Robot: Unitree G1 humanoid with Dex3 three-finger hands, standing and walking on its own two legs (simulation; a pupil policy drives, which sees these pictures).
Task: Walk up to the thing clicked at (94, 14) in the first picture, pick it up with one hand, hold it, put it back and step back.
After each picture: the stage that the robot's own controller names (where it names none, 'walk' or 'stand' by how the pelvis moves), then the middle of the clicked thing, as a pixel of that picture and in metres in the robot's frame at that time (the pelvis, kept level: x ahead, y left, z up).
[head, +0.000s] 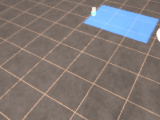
stand; (93, 11) +2.21 -0.13 -0.72
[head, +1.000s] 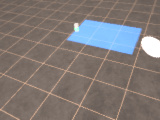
walk; (76, 27) +2.06 +0.27 -0.70
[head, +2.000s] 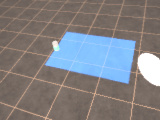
walk; (55, 46) +1.42 +0.49 -0.72
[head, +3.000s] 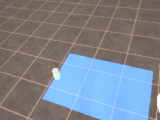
walk; (56, 73) +0.99 +0.41 -0.72
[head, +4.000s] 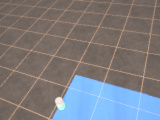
walk; (60, 103) +0.65 +0.33 -0.72
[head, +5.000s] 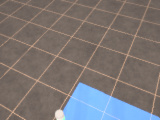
stand; (60, 116) +0.46 +0.24 -0.69
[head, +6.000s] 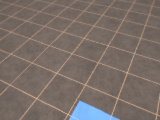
stand; out of the picture +0.40 +0.21 -0.72
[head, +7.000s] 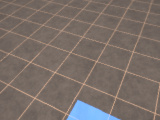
stand; out of the picture +0.39 +0.24 -0.72
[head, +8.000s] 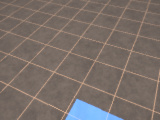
stand; out of the picture +0.41 +0.25 -0.73
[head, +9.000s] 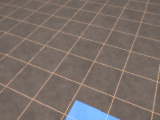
stand; out of the picture +0.39 +0.25 -0.73
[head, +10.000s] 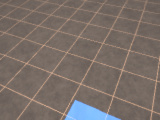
stand; out of the picture +0.38 +0.25 -0.73
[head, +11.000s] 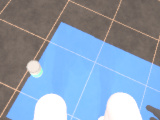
go down; (35, 69) +0.46 +0.24 -0.41
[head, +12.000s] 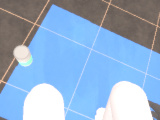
go down; (23, 56) +0.47 +0.26 -0.31
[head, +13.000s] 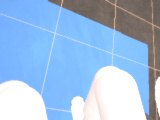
close in; out of the picture +0.46 +0.30 -0.23
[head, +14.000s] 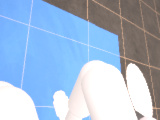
close; out of the picture +0.45 +0.31 -0.23
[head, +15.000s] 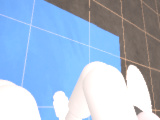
lift; out of the picture +0.42 +0.29 -0.23
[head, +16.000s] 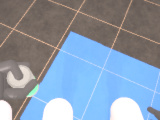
lift; (24, 82) +0.34 +0.22 -0.05
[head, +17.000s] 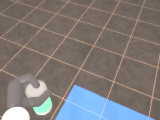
hold; (39, 98) +0.32 +0.18 -0.02
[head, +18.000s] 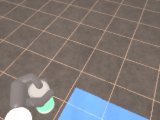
hold; (42, 97) +0.32 +0.17 -0.02
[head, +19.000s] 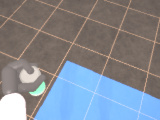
crouch; (33, 81) +0.38 +0.19 -0.07
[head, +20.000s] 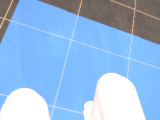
lower; out of the picture +0.55 +0.31 -0.28
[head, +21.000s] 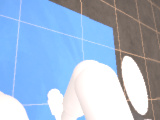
lower; out of the picture +0.51 +0.39 -0.26
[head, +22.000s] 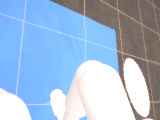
lower; out of the picture +0.50 +0.39 -0.26
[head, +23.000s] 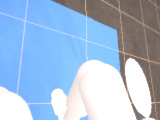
lower; out of the picture +0.51 +0.39 -0.26
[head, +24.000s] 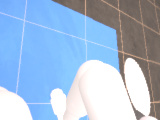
lower; out of the picture +0.51 +0.39 -0.26
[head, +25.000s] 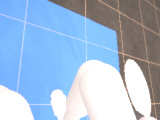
open; out of the picture +0.51 +0.39 -0.26
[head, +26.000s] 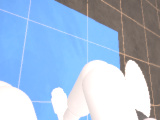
rise; out of the picture +0.50 +0.44 -0.26
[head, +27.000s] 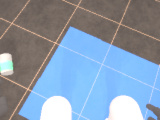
walk; (6, 64) +0.52 +0.47 -0.45
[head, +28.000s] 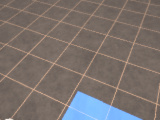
stand; out of the picture +0.43 +0.58 -0.69
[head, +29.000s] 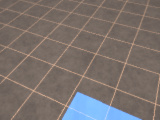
stand; out of the picture +0.41 +0.73 -0.69
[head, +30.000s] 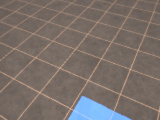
stand; out of the picture +0.39 +0.84 -0.73
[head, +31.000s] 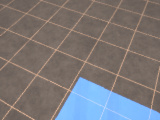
walk; out of the picture +0.40 +0.95 -0.72
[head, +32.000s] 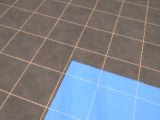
walk; out of the picture +0.36 +1.08 -0.72
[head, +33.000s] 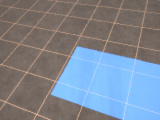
walk; out of the picture +0.67 +1.31 -0.73
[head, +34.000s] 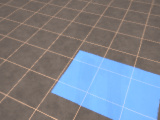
stand; out of the picture +0.81 +1.37 -0.74
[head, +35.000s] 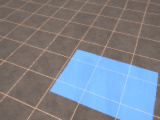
stand; out of the picture +0.80 +1.51 -0.75
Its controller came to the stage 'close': yes
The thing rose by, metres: 0.70
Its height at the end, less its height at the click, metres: -0.02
